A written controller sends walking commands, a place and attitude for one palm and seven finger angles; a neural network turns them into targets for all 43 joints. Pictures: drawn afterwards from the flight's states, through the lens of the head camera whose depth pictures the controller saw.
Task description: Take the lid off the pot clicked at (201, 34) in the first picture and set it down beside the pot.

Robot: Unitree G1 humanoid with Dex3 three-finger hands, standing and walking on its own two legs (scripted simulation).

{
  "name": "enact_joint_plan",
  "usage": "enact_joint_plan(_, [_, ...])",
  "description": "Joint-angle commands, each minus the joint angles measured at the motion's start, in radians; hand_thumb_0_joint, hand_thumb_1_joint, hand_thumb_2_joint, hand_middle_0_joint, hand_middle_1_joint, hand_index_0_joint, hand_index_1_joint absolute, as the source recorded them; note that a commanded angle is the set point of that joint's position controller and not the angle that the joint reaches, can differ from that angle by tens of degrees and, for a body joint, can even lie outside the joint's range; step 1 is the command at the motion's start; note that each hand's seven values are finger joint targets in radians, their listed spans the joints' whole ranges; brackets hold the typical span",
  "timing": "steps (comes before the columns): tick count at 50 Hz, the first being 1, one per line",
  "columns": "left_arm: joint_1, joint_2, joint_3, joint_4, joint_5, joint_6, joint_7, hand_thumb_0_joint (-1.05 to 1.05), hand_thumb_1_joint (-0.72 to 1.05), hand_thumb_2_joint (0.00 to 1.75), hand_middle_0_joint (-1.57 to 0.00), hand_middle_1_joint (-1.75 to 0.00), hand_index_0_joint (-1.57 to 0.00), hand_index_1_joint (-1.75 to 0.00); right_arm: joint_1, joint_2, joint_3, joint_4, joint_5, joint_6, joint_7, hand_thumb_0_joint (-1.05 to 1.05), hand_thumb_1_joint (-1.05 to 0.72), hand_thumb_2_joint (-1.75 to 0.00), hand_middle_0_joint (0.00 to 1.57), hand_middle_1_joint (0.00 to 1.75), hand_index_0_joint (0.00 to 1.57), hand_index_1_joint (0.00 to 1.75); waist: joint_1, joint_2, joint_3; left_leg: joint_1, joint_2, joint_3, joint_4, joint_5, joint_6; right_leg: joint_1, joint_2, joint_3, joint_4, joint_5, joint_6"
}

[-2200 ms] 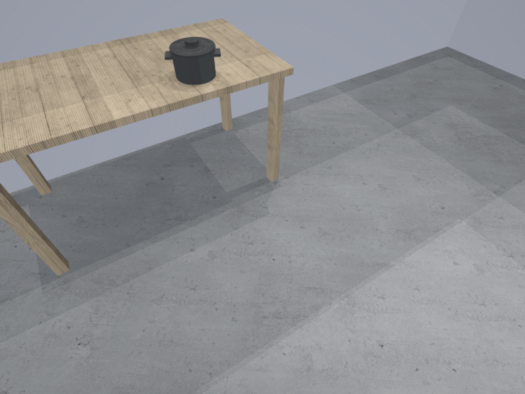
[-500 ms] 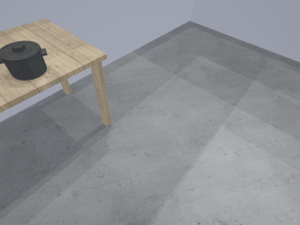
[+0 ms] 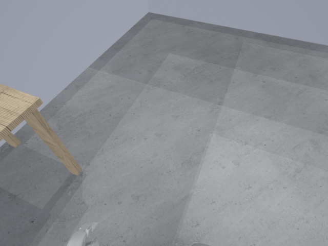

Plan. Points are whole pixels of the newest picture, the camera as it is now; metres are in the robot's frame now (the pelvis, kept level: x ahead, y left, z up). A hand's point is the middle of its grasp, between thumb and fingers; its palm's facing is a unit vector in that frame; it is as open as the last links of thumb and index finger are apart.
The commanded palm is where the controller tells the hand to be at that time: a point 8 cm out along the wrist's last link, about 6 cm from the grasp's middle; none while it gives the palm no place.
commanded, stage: walk to a spot facing it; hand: left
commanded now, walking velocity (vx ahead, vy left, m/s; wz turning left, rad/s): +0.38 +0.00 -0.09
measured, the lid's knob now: out of the picture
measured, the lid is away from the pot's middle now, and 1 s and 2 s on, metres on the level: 0.00 0.00 0.00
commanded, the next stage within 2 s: turn to face it in 0.22 s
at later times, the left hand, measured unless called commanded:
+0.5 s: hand (83, 233) +0.18 +0.24 -0.18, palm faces +0.05 -0.99 -0.14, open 7.4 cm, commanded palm none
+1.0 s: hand (92, 171) +0.35 +0.24 -0.13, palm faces +0.28 -0.92 -0.27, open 7.4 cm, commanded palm none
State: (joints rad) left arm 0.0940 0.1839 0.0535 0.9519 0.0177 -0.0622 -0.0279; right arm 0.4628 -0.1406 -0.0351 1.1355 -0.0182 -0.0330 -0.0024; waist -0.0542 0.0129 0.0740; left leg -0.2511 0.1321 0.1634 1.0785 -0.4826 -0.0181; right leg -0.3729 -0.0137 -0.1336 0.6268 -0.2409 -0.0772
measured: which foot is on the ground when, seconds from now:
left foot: up 0.00-0.34, down 0.36-0.92, up 0.94-1.00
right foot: down 0.00-0.36, up 0.38-0.90, down 0.92-1.00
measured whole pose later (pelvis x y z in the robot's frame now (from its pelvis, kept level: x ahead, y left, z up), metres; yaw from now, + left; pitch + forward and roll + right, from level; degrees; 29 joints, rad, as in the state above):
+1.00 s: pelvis +0.28 +0.02 +0.01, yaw +17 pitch +1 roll +0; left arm 0.13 0.17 0.05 0.87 0.01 0.00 0.02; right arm 0.26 -0.22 -0.10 0.98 -0.02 0.05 0.00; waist -0.05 0.06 0.04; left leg -0.46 -0.06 -0.03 0.96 -0.46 -0.03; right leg -0.27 -0.03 -0.09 0.55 -0.30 -0.02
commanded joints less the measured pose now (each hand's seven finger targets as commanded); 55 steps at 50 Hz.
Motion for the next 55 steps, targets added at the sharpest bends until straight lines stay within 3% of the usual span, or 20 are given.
enact_joint_plan(1, [0.209,0.14,0.032,0.029,-0.002,0.001,0.039,0.0,0.9,0.9,-0.2,-0.3,-0.2,-0.3,-0.124,-0.082,-0.026,-0.128,-0.006,-0.019,-0.002,0.0,-0.9,-0.9,0.2,0.3,0.2,0.3,0.071,-0.06,-0.025,-0.365,0.063,-0.118,0.169,0.146,-0.003,0.214,-0.299,0.34,-0.398,0.116,-0.127])
enact_joint_plan(3, [0.183,0.113,0.023,0.027,0.004,-0.008,0.039,0.0,0.9,0.9,-0.2,-0.3,-0.2,-0.3,-0.054,-0.062,-0.026,-0.1,-0.009,0.001,0.002,0.0,-0.9,-0.9,0.2,0.3,0.2,0.3,0.022,-0.117,-0.024,-0.3,0.054,-0.097,0.071,0.188,-0.02,0.135,-0.245,0.231,-0.421,0.127,-0.099])
enact_joint_plan(5, [0.186,0.104,0.027,0.034,0.006,-0.015,0.039,0.0,0.9,0.9,-0.2,-0.3,-0.2,-0.3,-0.064,-0.049,-0.029,-0.107,-0.009,0.007,0.009,0.0,-0.9,-0.9,0.2,0.3,0.2,0.3,0.013,-0.126,-0.015,-0.286,0.046,-0.084,-0.024,0.235,-0.029,0.114,-0.222,0.197,-0.441,0.114,-0.099])
enact_joint_plan(13, [0.276,0.139,0.026,0.075,0.008,-0.017,0.038,0.0,0.9,0.9,-0.2,-0.3,-0.2,-0.3,-0.295,-0.069,-0.024,-0.192,-0.003,-0.018,0.032,0.0,-0.9,-0.9,0.2,0.3,0.2,0.3,0.072,-0.126,0.029,-0.218,-0.008,-0.048,-0.376,0.286,-0.003,0.207,-0.228,0.214,-0.394,0.188,-0.084])
enact_joint_plan(16, [0.273,0.141,0.027,0.089,0.002,-0.009,0.04,0.0,0.9,0.9,-0.2,-0.3,-0.2,-0.3,-0.175,-0.109,-0.028,-0.15,-0.008,-0.032,0.016,0.0,-0.9,-0.9,0.2,0.3,0.2,0.3,0.004,-0.053,-0.019,0.031,-0.068,-0.009,-0.549,0.325,0.013,0.201,-0.17,0.162,-0.178,0.377,-0.043])
enact_joint_plan(17, [0.282,0.124,0.022,0.087,-0.004,-0.006,0.039,0.0,0.9,0.9,-0.2,-0.3,-0.2,-0.3,-0.033,-0.168,-0.037,-0.11,-0.012,-0.037,0.005,0.0,-0.9,-0.9,0.2,0.3,0.2,0.3,-0.046,0.026,-0.113,0.231,-0.014,-0.083,-0.595,0.437,0.046,0.141,-0.119,0.102,0.038,0.353,0.002])
enact_joint_plan(18, [0.347,0.065,0.015,0.079,-0.016,-0.002,0.035,0.0,0.9,0.9,-0.2,-0.3,-0.2,-0.3,0.067,-0.287,-0.058,-0.095,-0.023,-0.041,-0.007,0.0,-0.9,-0.9,0.2,0.3,0.2,0.3,-0.052,0.275,-0.233,0.425,0.246,-0.41,-0.646,0.646,0.162,-0.056,0.007,0.003,0.343,-0.032,0.062])
enact_joint_plan(19, [0.327,0.069,0.005,0.063,-0.009,-0.005,0.039,0.0,0.9,0.9,-0.2,-0.3,-0.2,-0.3,0.079,-0.295,-0.05,-0.086,-0.006,-0.026,-0.013,0.0,-0.9,-0.9,0.2,0.3,0.2,0.3,-0.047,0.311,-0.247,0.407,0.334,-0.543,-0.738,0.713,0.244,-0.133,0.038,0.066,0.552,-0.379,0.064])
enact_joint_plan(20, [0.267,0.077,0.004,0.059,-0.007,0.003,0.044,0.0,0.9,0.9,-0.2,-0.3,-0.2,-0.3,0.012,-0.269,-0.044,-0.102,-0.001,-0.022,-0.021,0.0,-0.9,-0.9,0.2,0.3,0.2,0.3,-0.036,0.245,-0.178,0.3,0.328,-0.539,-0.751,0.699,0.267,-0.187,-0.021,0.105,0.64,-0.346,0.065])
enact_joint_plan(22, [0.224,0.059,0.004,0.07,0.001,0.012,0.035,0.0,0.9,0.9,-0.2,-0.3,-0.2,-0.3,-0.122,-0.184,-0.024,-0.128,0.0,-0.03,-0.024,0.0,-0.9,-0.9,0.2,0.3,0.2,0.3,0.022,0.098,-0.054,0.113,0.233,-0.41,-0.789,0.671,0.23,-0.182,-0.087,0.126,0.599,-0.226,0.092])
enact_joint_plan(25, [0.282,0.032,0.002,0.089,0.003,0.049,0.035,0.0,0.9,0.9,-0.2,-0.3,-0.2,-0.3,-0.208,-0.165,-0.017,-0.145,0.009,-0.029,-0.022,0.0,-0.9,-0.9,0.2,0.3,0.2,0.3,0.081,0.123,-0.073,-0.023,0.116,-0.255,-0.812,0.668,0.17,-0.042,-0.084,0.099,0.47,-0.115,0.124])
enact_joint_plan(36, [0.073,0.064,0.037,-0.057,-0.001,0.08,0.053,0.0,0.9,0.9,-0.2,-0.3,-0.2,-0.3,-0.144,-0.202,-0.064,-0.168,-0.002,0.019,-0.016,0.0,-0.9,-0.9,0.2,0.3,0.2,0.3,0.023,0.108,-0.089,0.088,0.1,-0.44,-0.783,0.534,0.21,-0.162,-0.06,0.129,0.299,-0.122,0.168])
enact_joint_plan(41, [0.074,0.063,0.034,-0.098,-0.01,0.071,0.058,0.0,0.9,0.9,-0.2,-0.3,-0.2,-0.3,-0.179,-0.229,-0.082,-0.201,-0.007,0.033,-0.017,0.0,-0.9,-0.9,0.2,0.3,0.2,0.3,0.034,0.119,-0.125,0.056,0.079,-0.498,-0.687,0.686,0.203,0.003,-0.004,0.119,0.074,-0.152,0.148])
enact_joint_plan(43, [0.122,0.08,0.036,-0.097,-0.014,0.06,0.063,0.0,0.9,0.9,-0.2,-0.3,-0.2,-0.3,-0.206,-0.228,-0.084,-0.215,0.002,0.037,-0.014,0.0,-0.9,-0.9,0.2,0.3,0.2,0.3,0.063,0.092,-0.144,-0.01,0.037,-0.494,-0.62,0.674,0.162,0.152,-0.002,0.115,-0.126,-0.012,0.14])
enact_joint_plan(44, [0.155,0.112,0.042,-0.096,-0.012,0.051,0.067,0.0,0.9,0.9,-0.2,-0.3,-0.2,-0.3,-0.211,-0.212,-0.082,-0.226,0.009,0.035,-0.009,0.0,-0.9,-0.9,0.2,0.3,0.2,0.3,0.08,0.026,-0.162,-0.083,-0.008,-0.465,-0.552,0.576,0.113,0.277,-0.055,0.158,-0.263,0.096,0.13])
enact_joint_plan(45, [0.178,0.201,0.056,-0.097,0.004,0.042,0.076,0.0,0.9,0.9,-0.2,-0.3,-0.2,-0.3,-0.197,-0.154,-0.077,-0.243,0.021,0.034,-0.001,0.0,-0.9,-0.9,0.2,0.3,0.2,0.3,0.08,-0.198,-0.179,-0.28,-0.125,-0.315,-0.372,0.278,0.032,0.442,-0.287,0.362,-0.325,0.25,0.062])
enact_joint_plan(46, [0.191,0.25,0.059,-0.109,0.006,0.046,0.072,0.0,0.9,0.9,-0.2,-0.3,-0.2,-0.3,-0.192,-0.145,-0.079,-0.268,0.01,0.037,-0.002,0.0,-0.9,-0.9,0.2,0.3,0.2,0.3,0.079,-0.283,-0.166,-0.35,-0.203,-0.182,-0.157,-0.116,-0.017,0.391,-0.491,0.458,-0.316,0.405,-0.061])
enact_joint_plan(47, [0.168,0.224,0.06,-0.121,0.0,0.043,0.075,0.0,0.9,0.9,-0.2,-0.3,-0.2,-0.3,-0.217,-0.177,-0.085,-0.261,-0.001,0.058,-0.001,0.0,-0.9,-0.9,0.2,0.3,0.2,0.3,0.083,-0.242,-0.148,-0.319,-0.148,-0.232,0.008,-0.107,-0.017,0.272,-0.468,0.427,-0.327,0.353,-0.089])
enact_joint_plan(50, [0.059,0.143,0.032,-0.15,-0.001,0.044,0.072,0.0,0.9,0.9,-0.2,-0.3,-0.2,-0.3,-0.216,-0.157,-0.08,-0.237,-0.003,0.076,0.017,0.0,-0.9,-0.9,0.2,0.3,0.2,0.3,0.021,-0.141,-0.049,-0.344,-0.1,-0.194,0.159,0.065,-0.042,0.196,-0.329,0.217,-0.299,0.37,-0.051])
enact_joint_plan(55, [0.17,0.18,0.037,-0.122,0.005,0.042,0.068,0.0,0.9,0.9,-0.2,-0.3,-0.2,-0.3,-0.322,-0.157,-0.065,-0.273,0.001,0.087,0.026,0.0,-0.9,-0.9,0.2,0.3,0.2,0.3,0.075,-0.166,-0.079,-0.342,-0.092,-0.141,0.041,0.058,-0.067,0.328,-0.33,0.121,-0.252,0.53,-0.054])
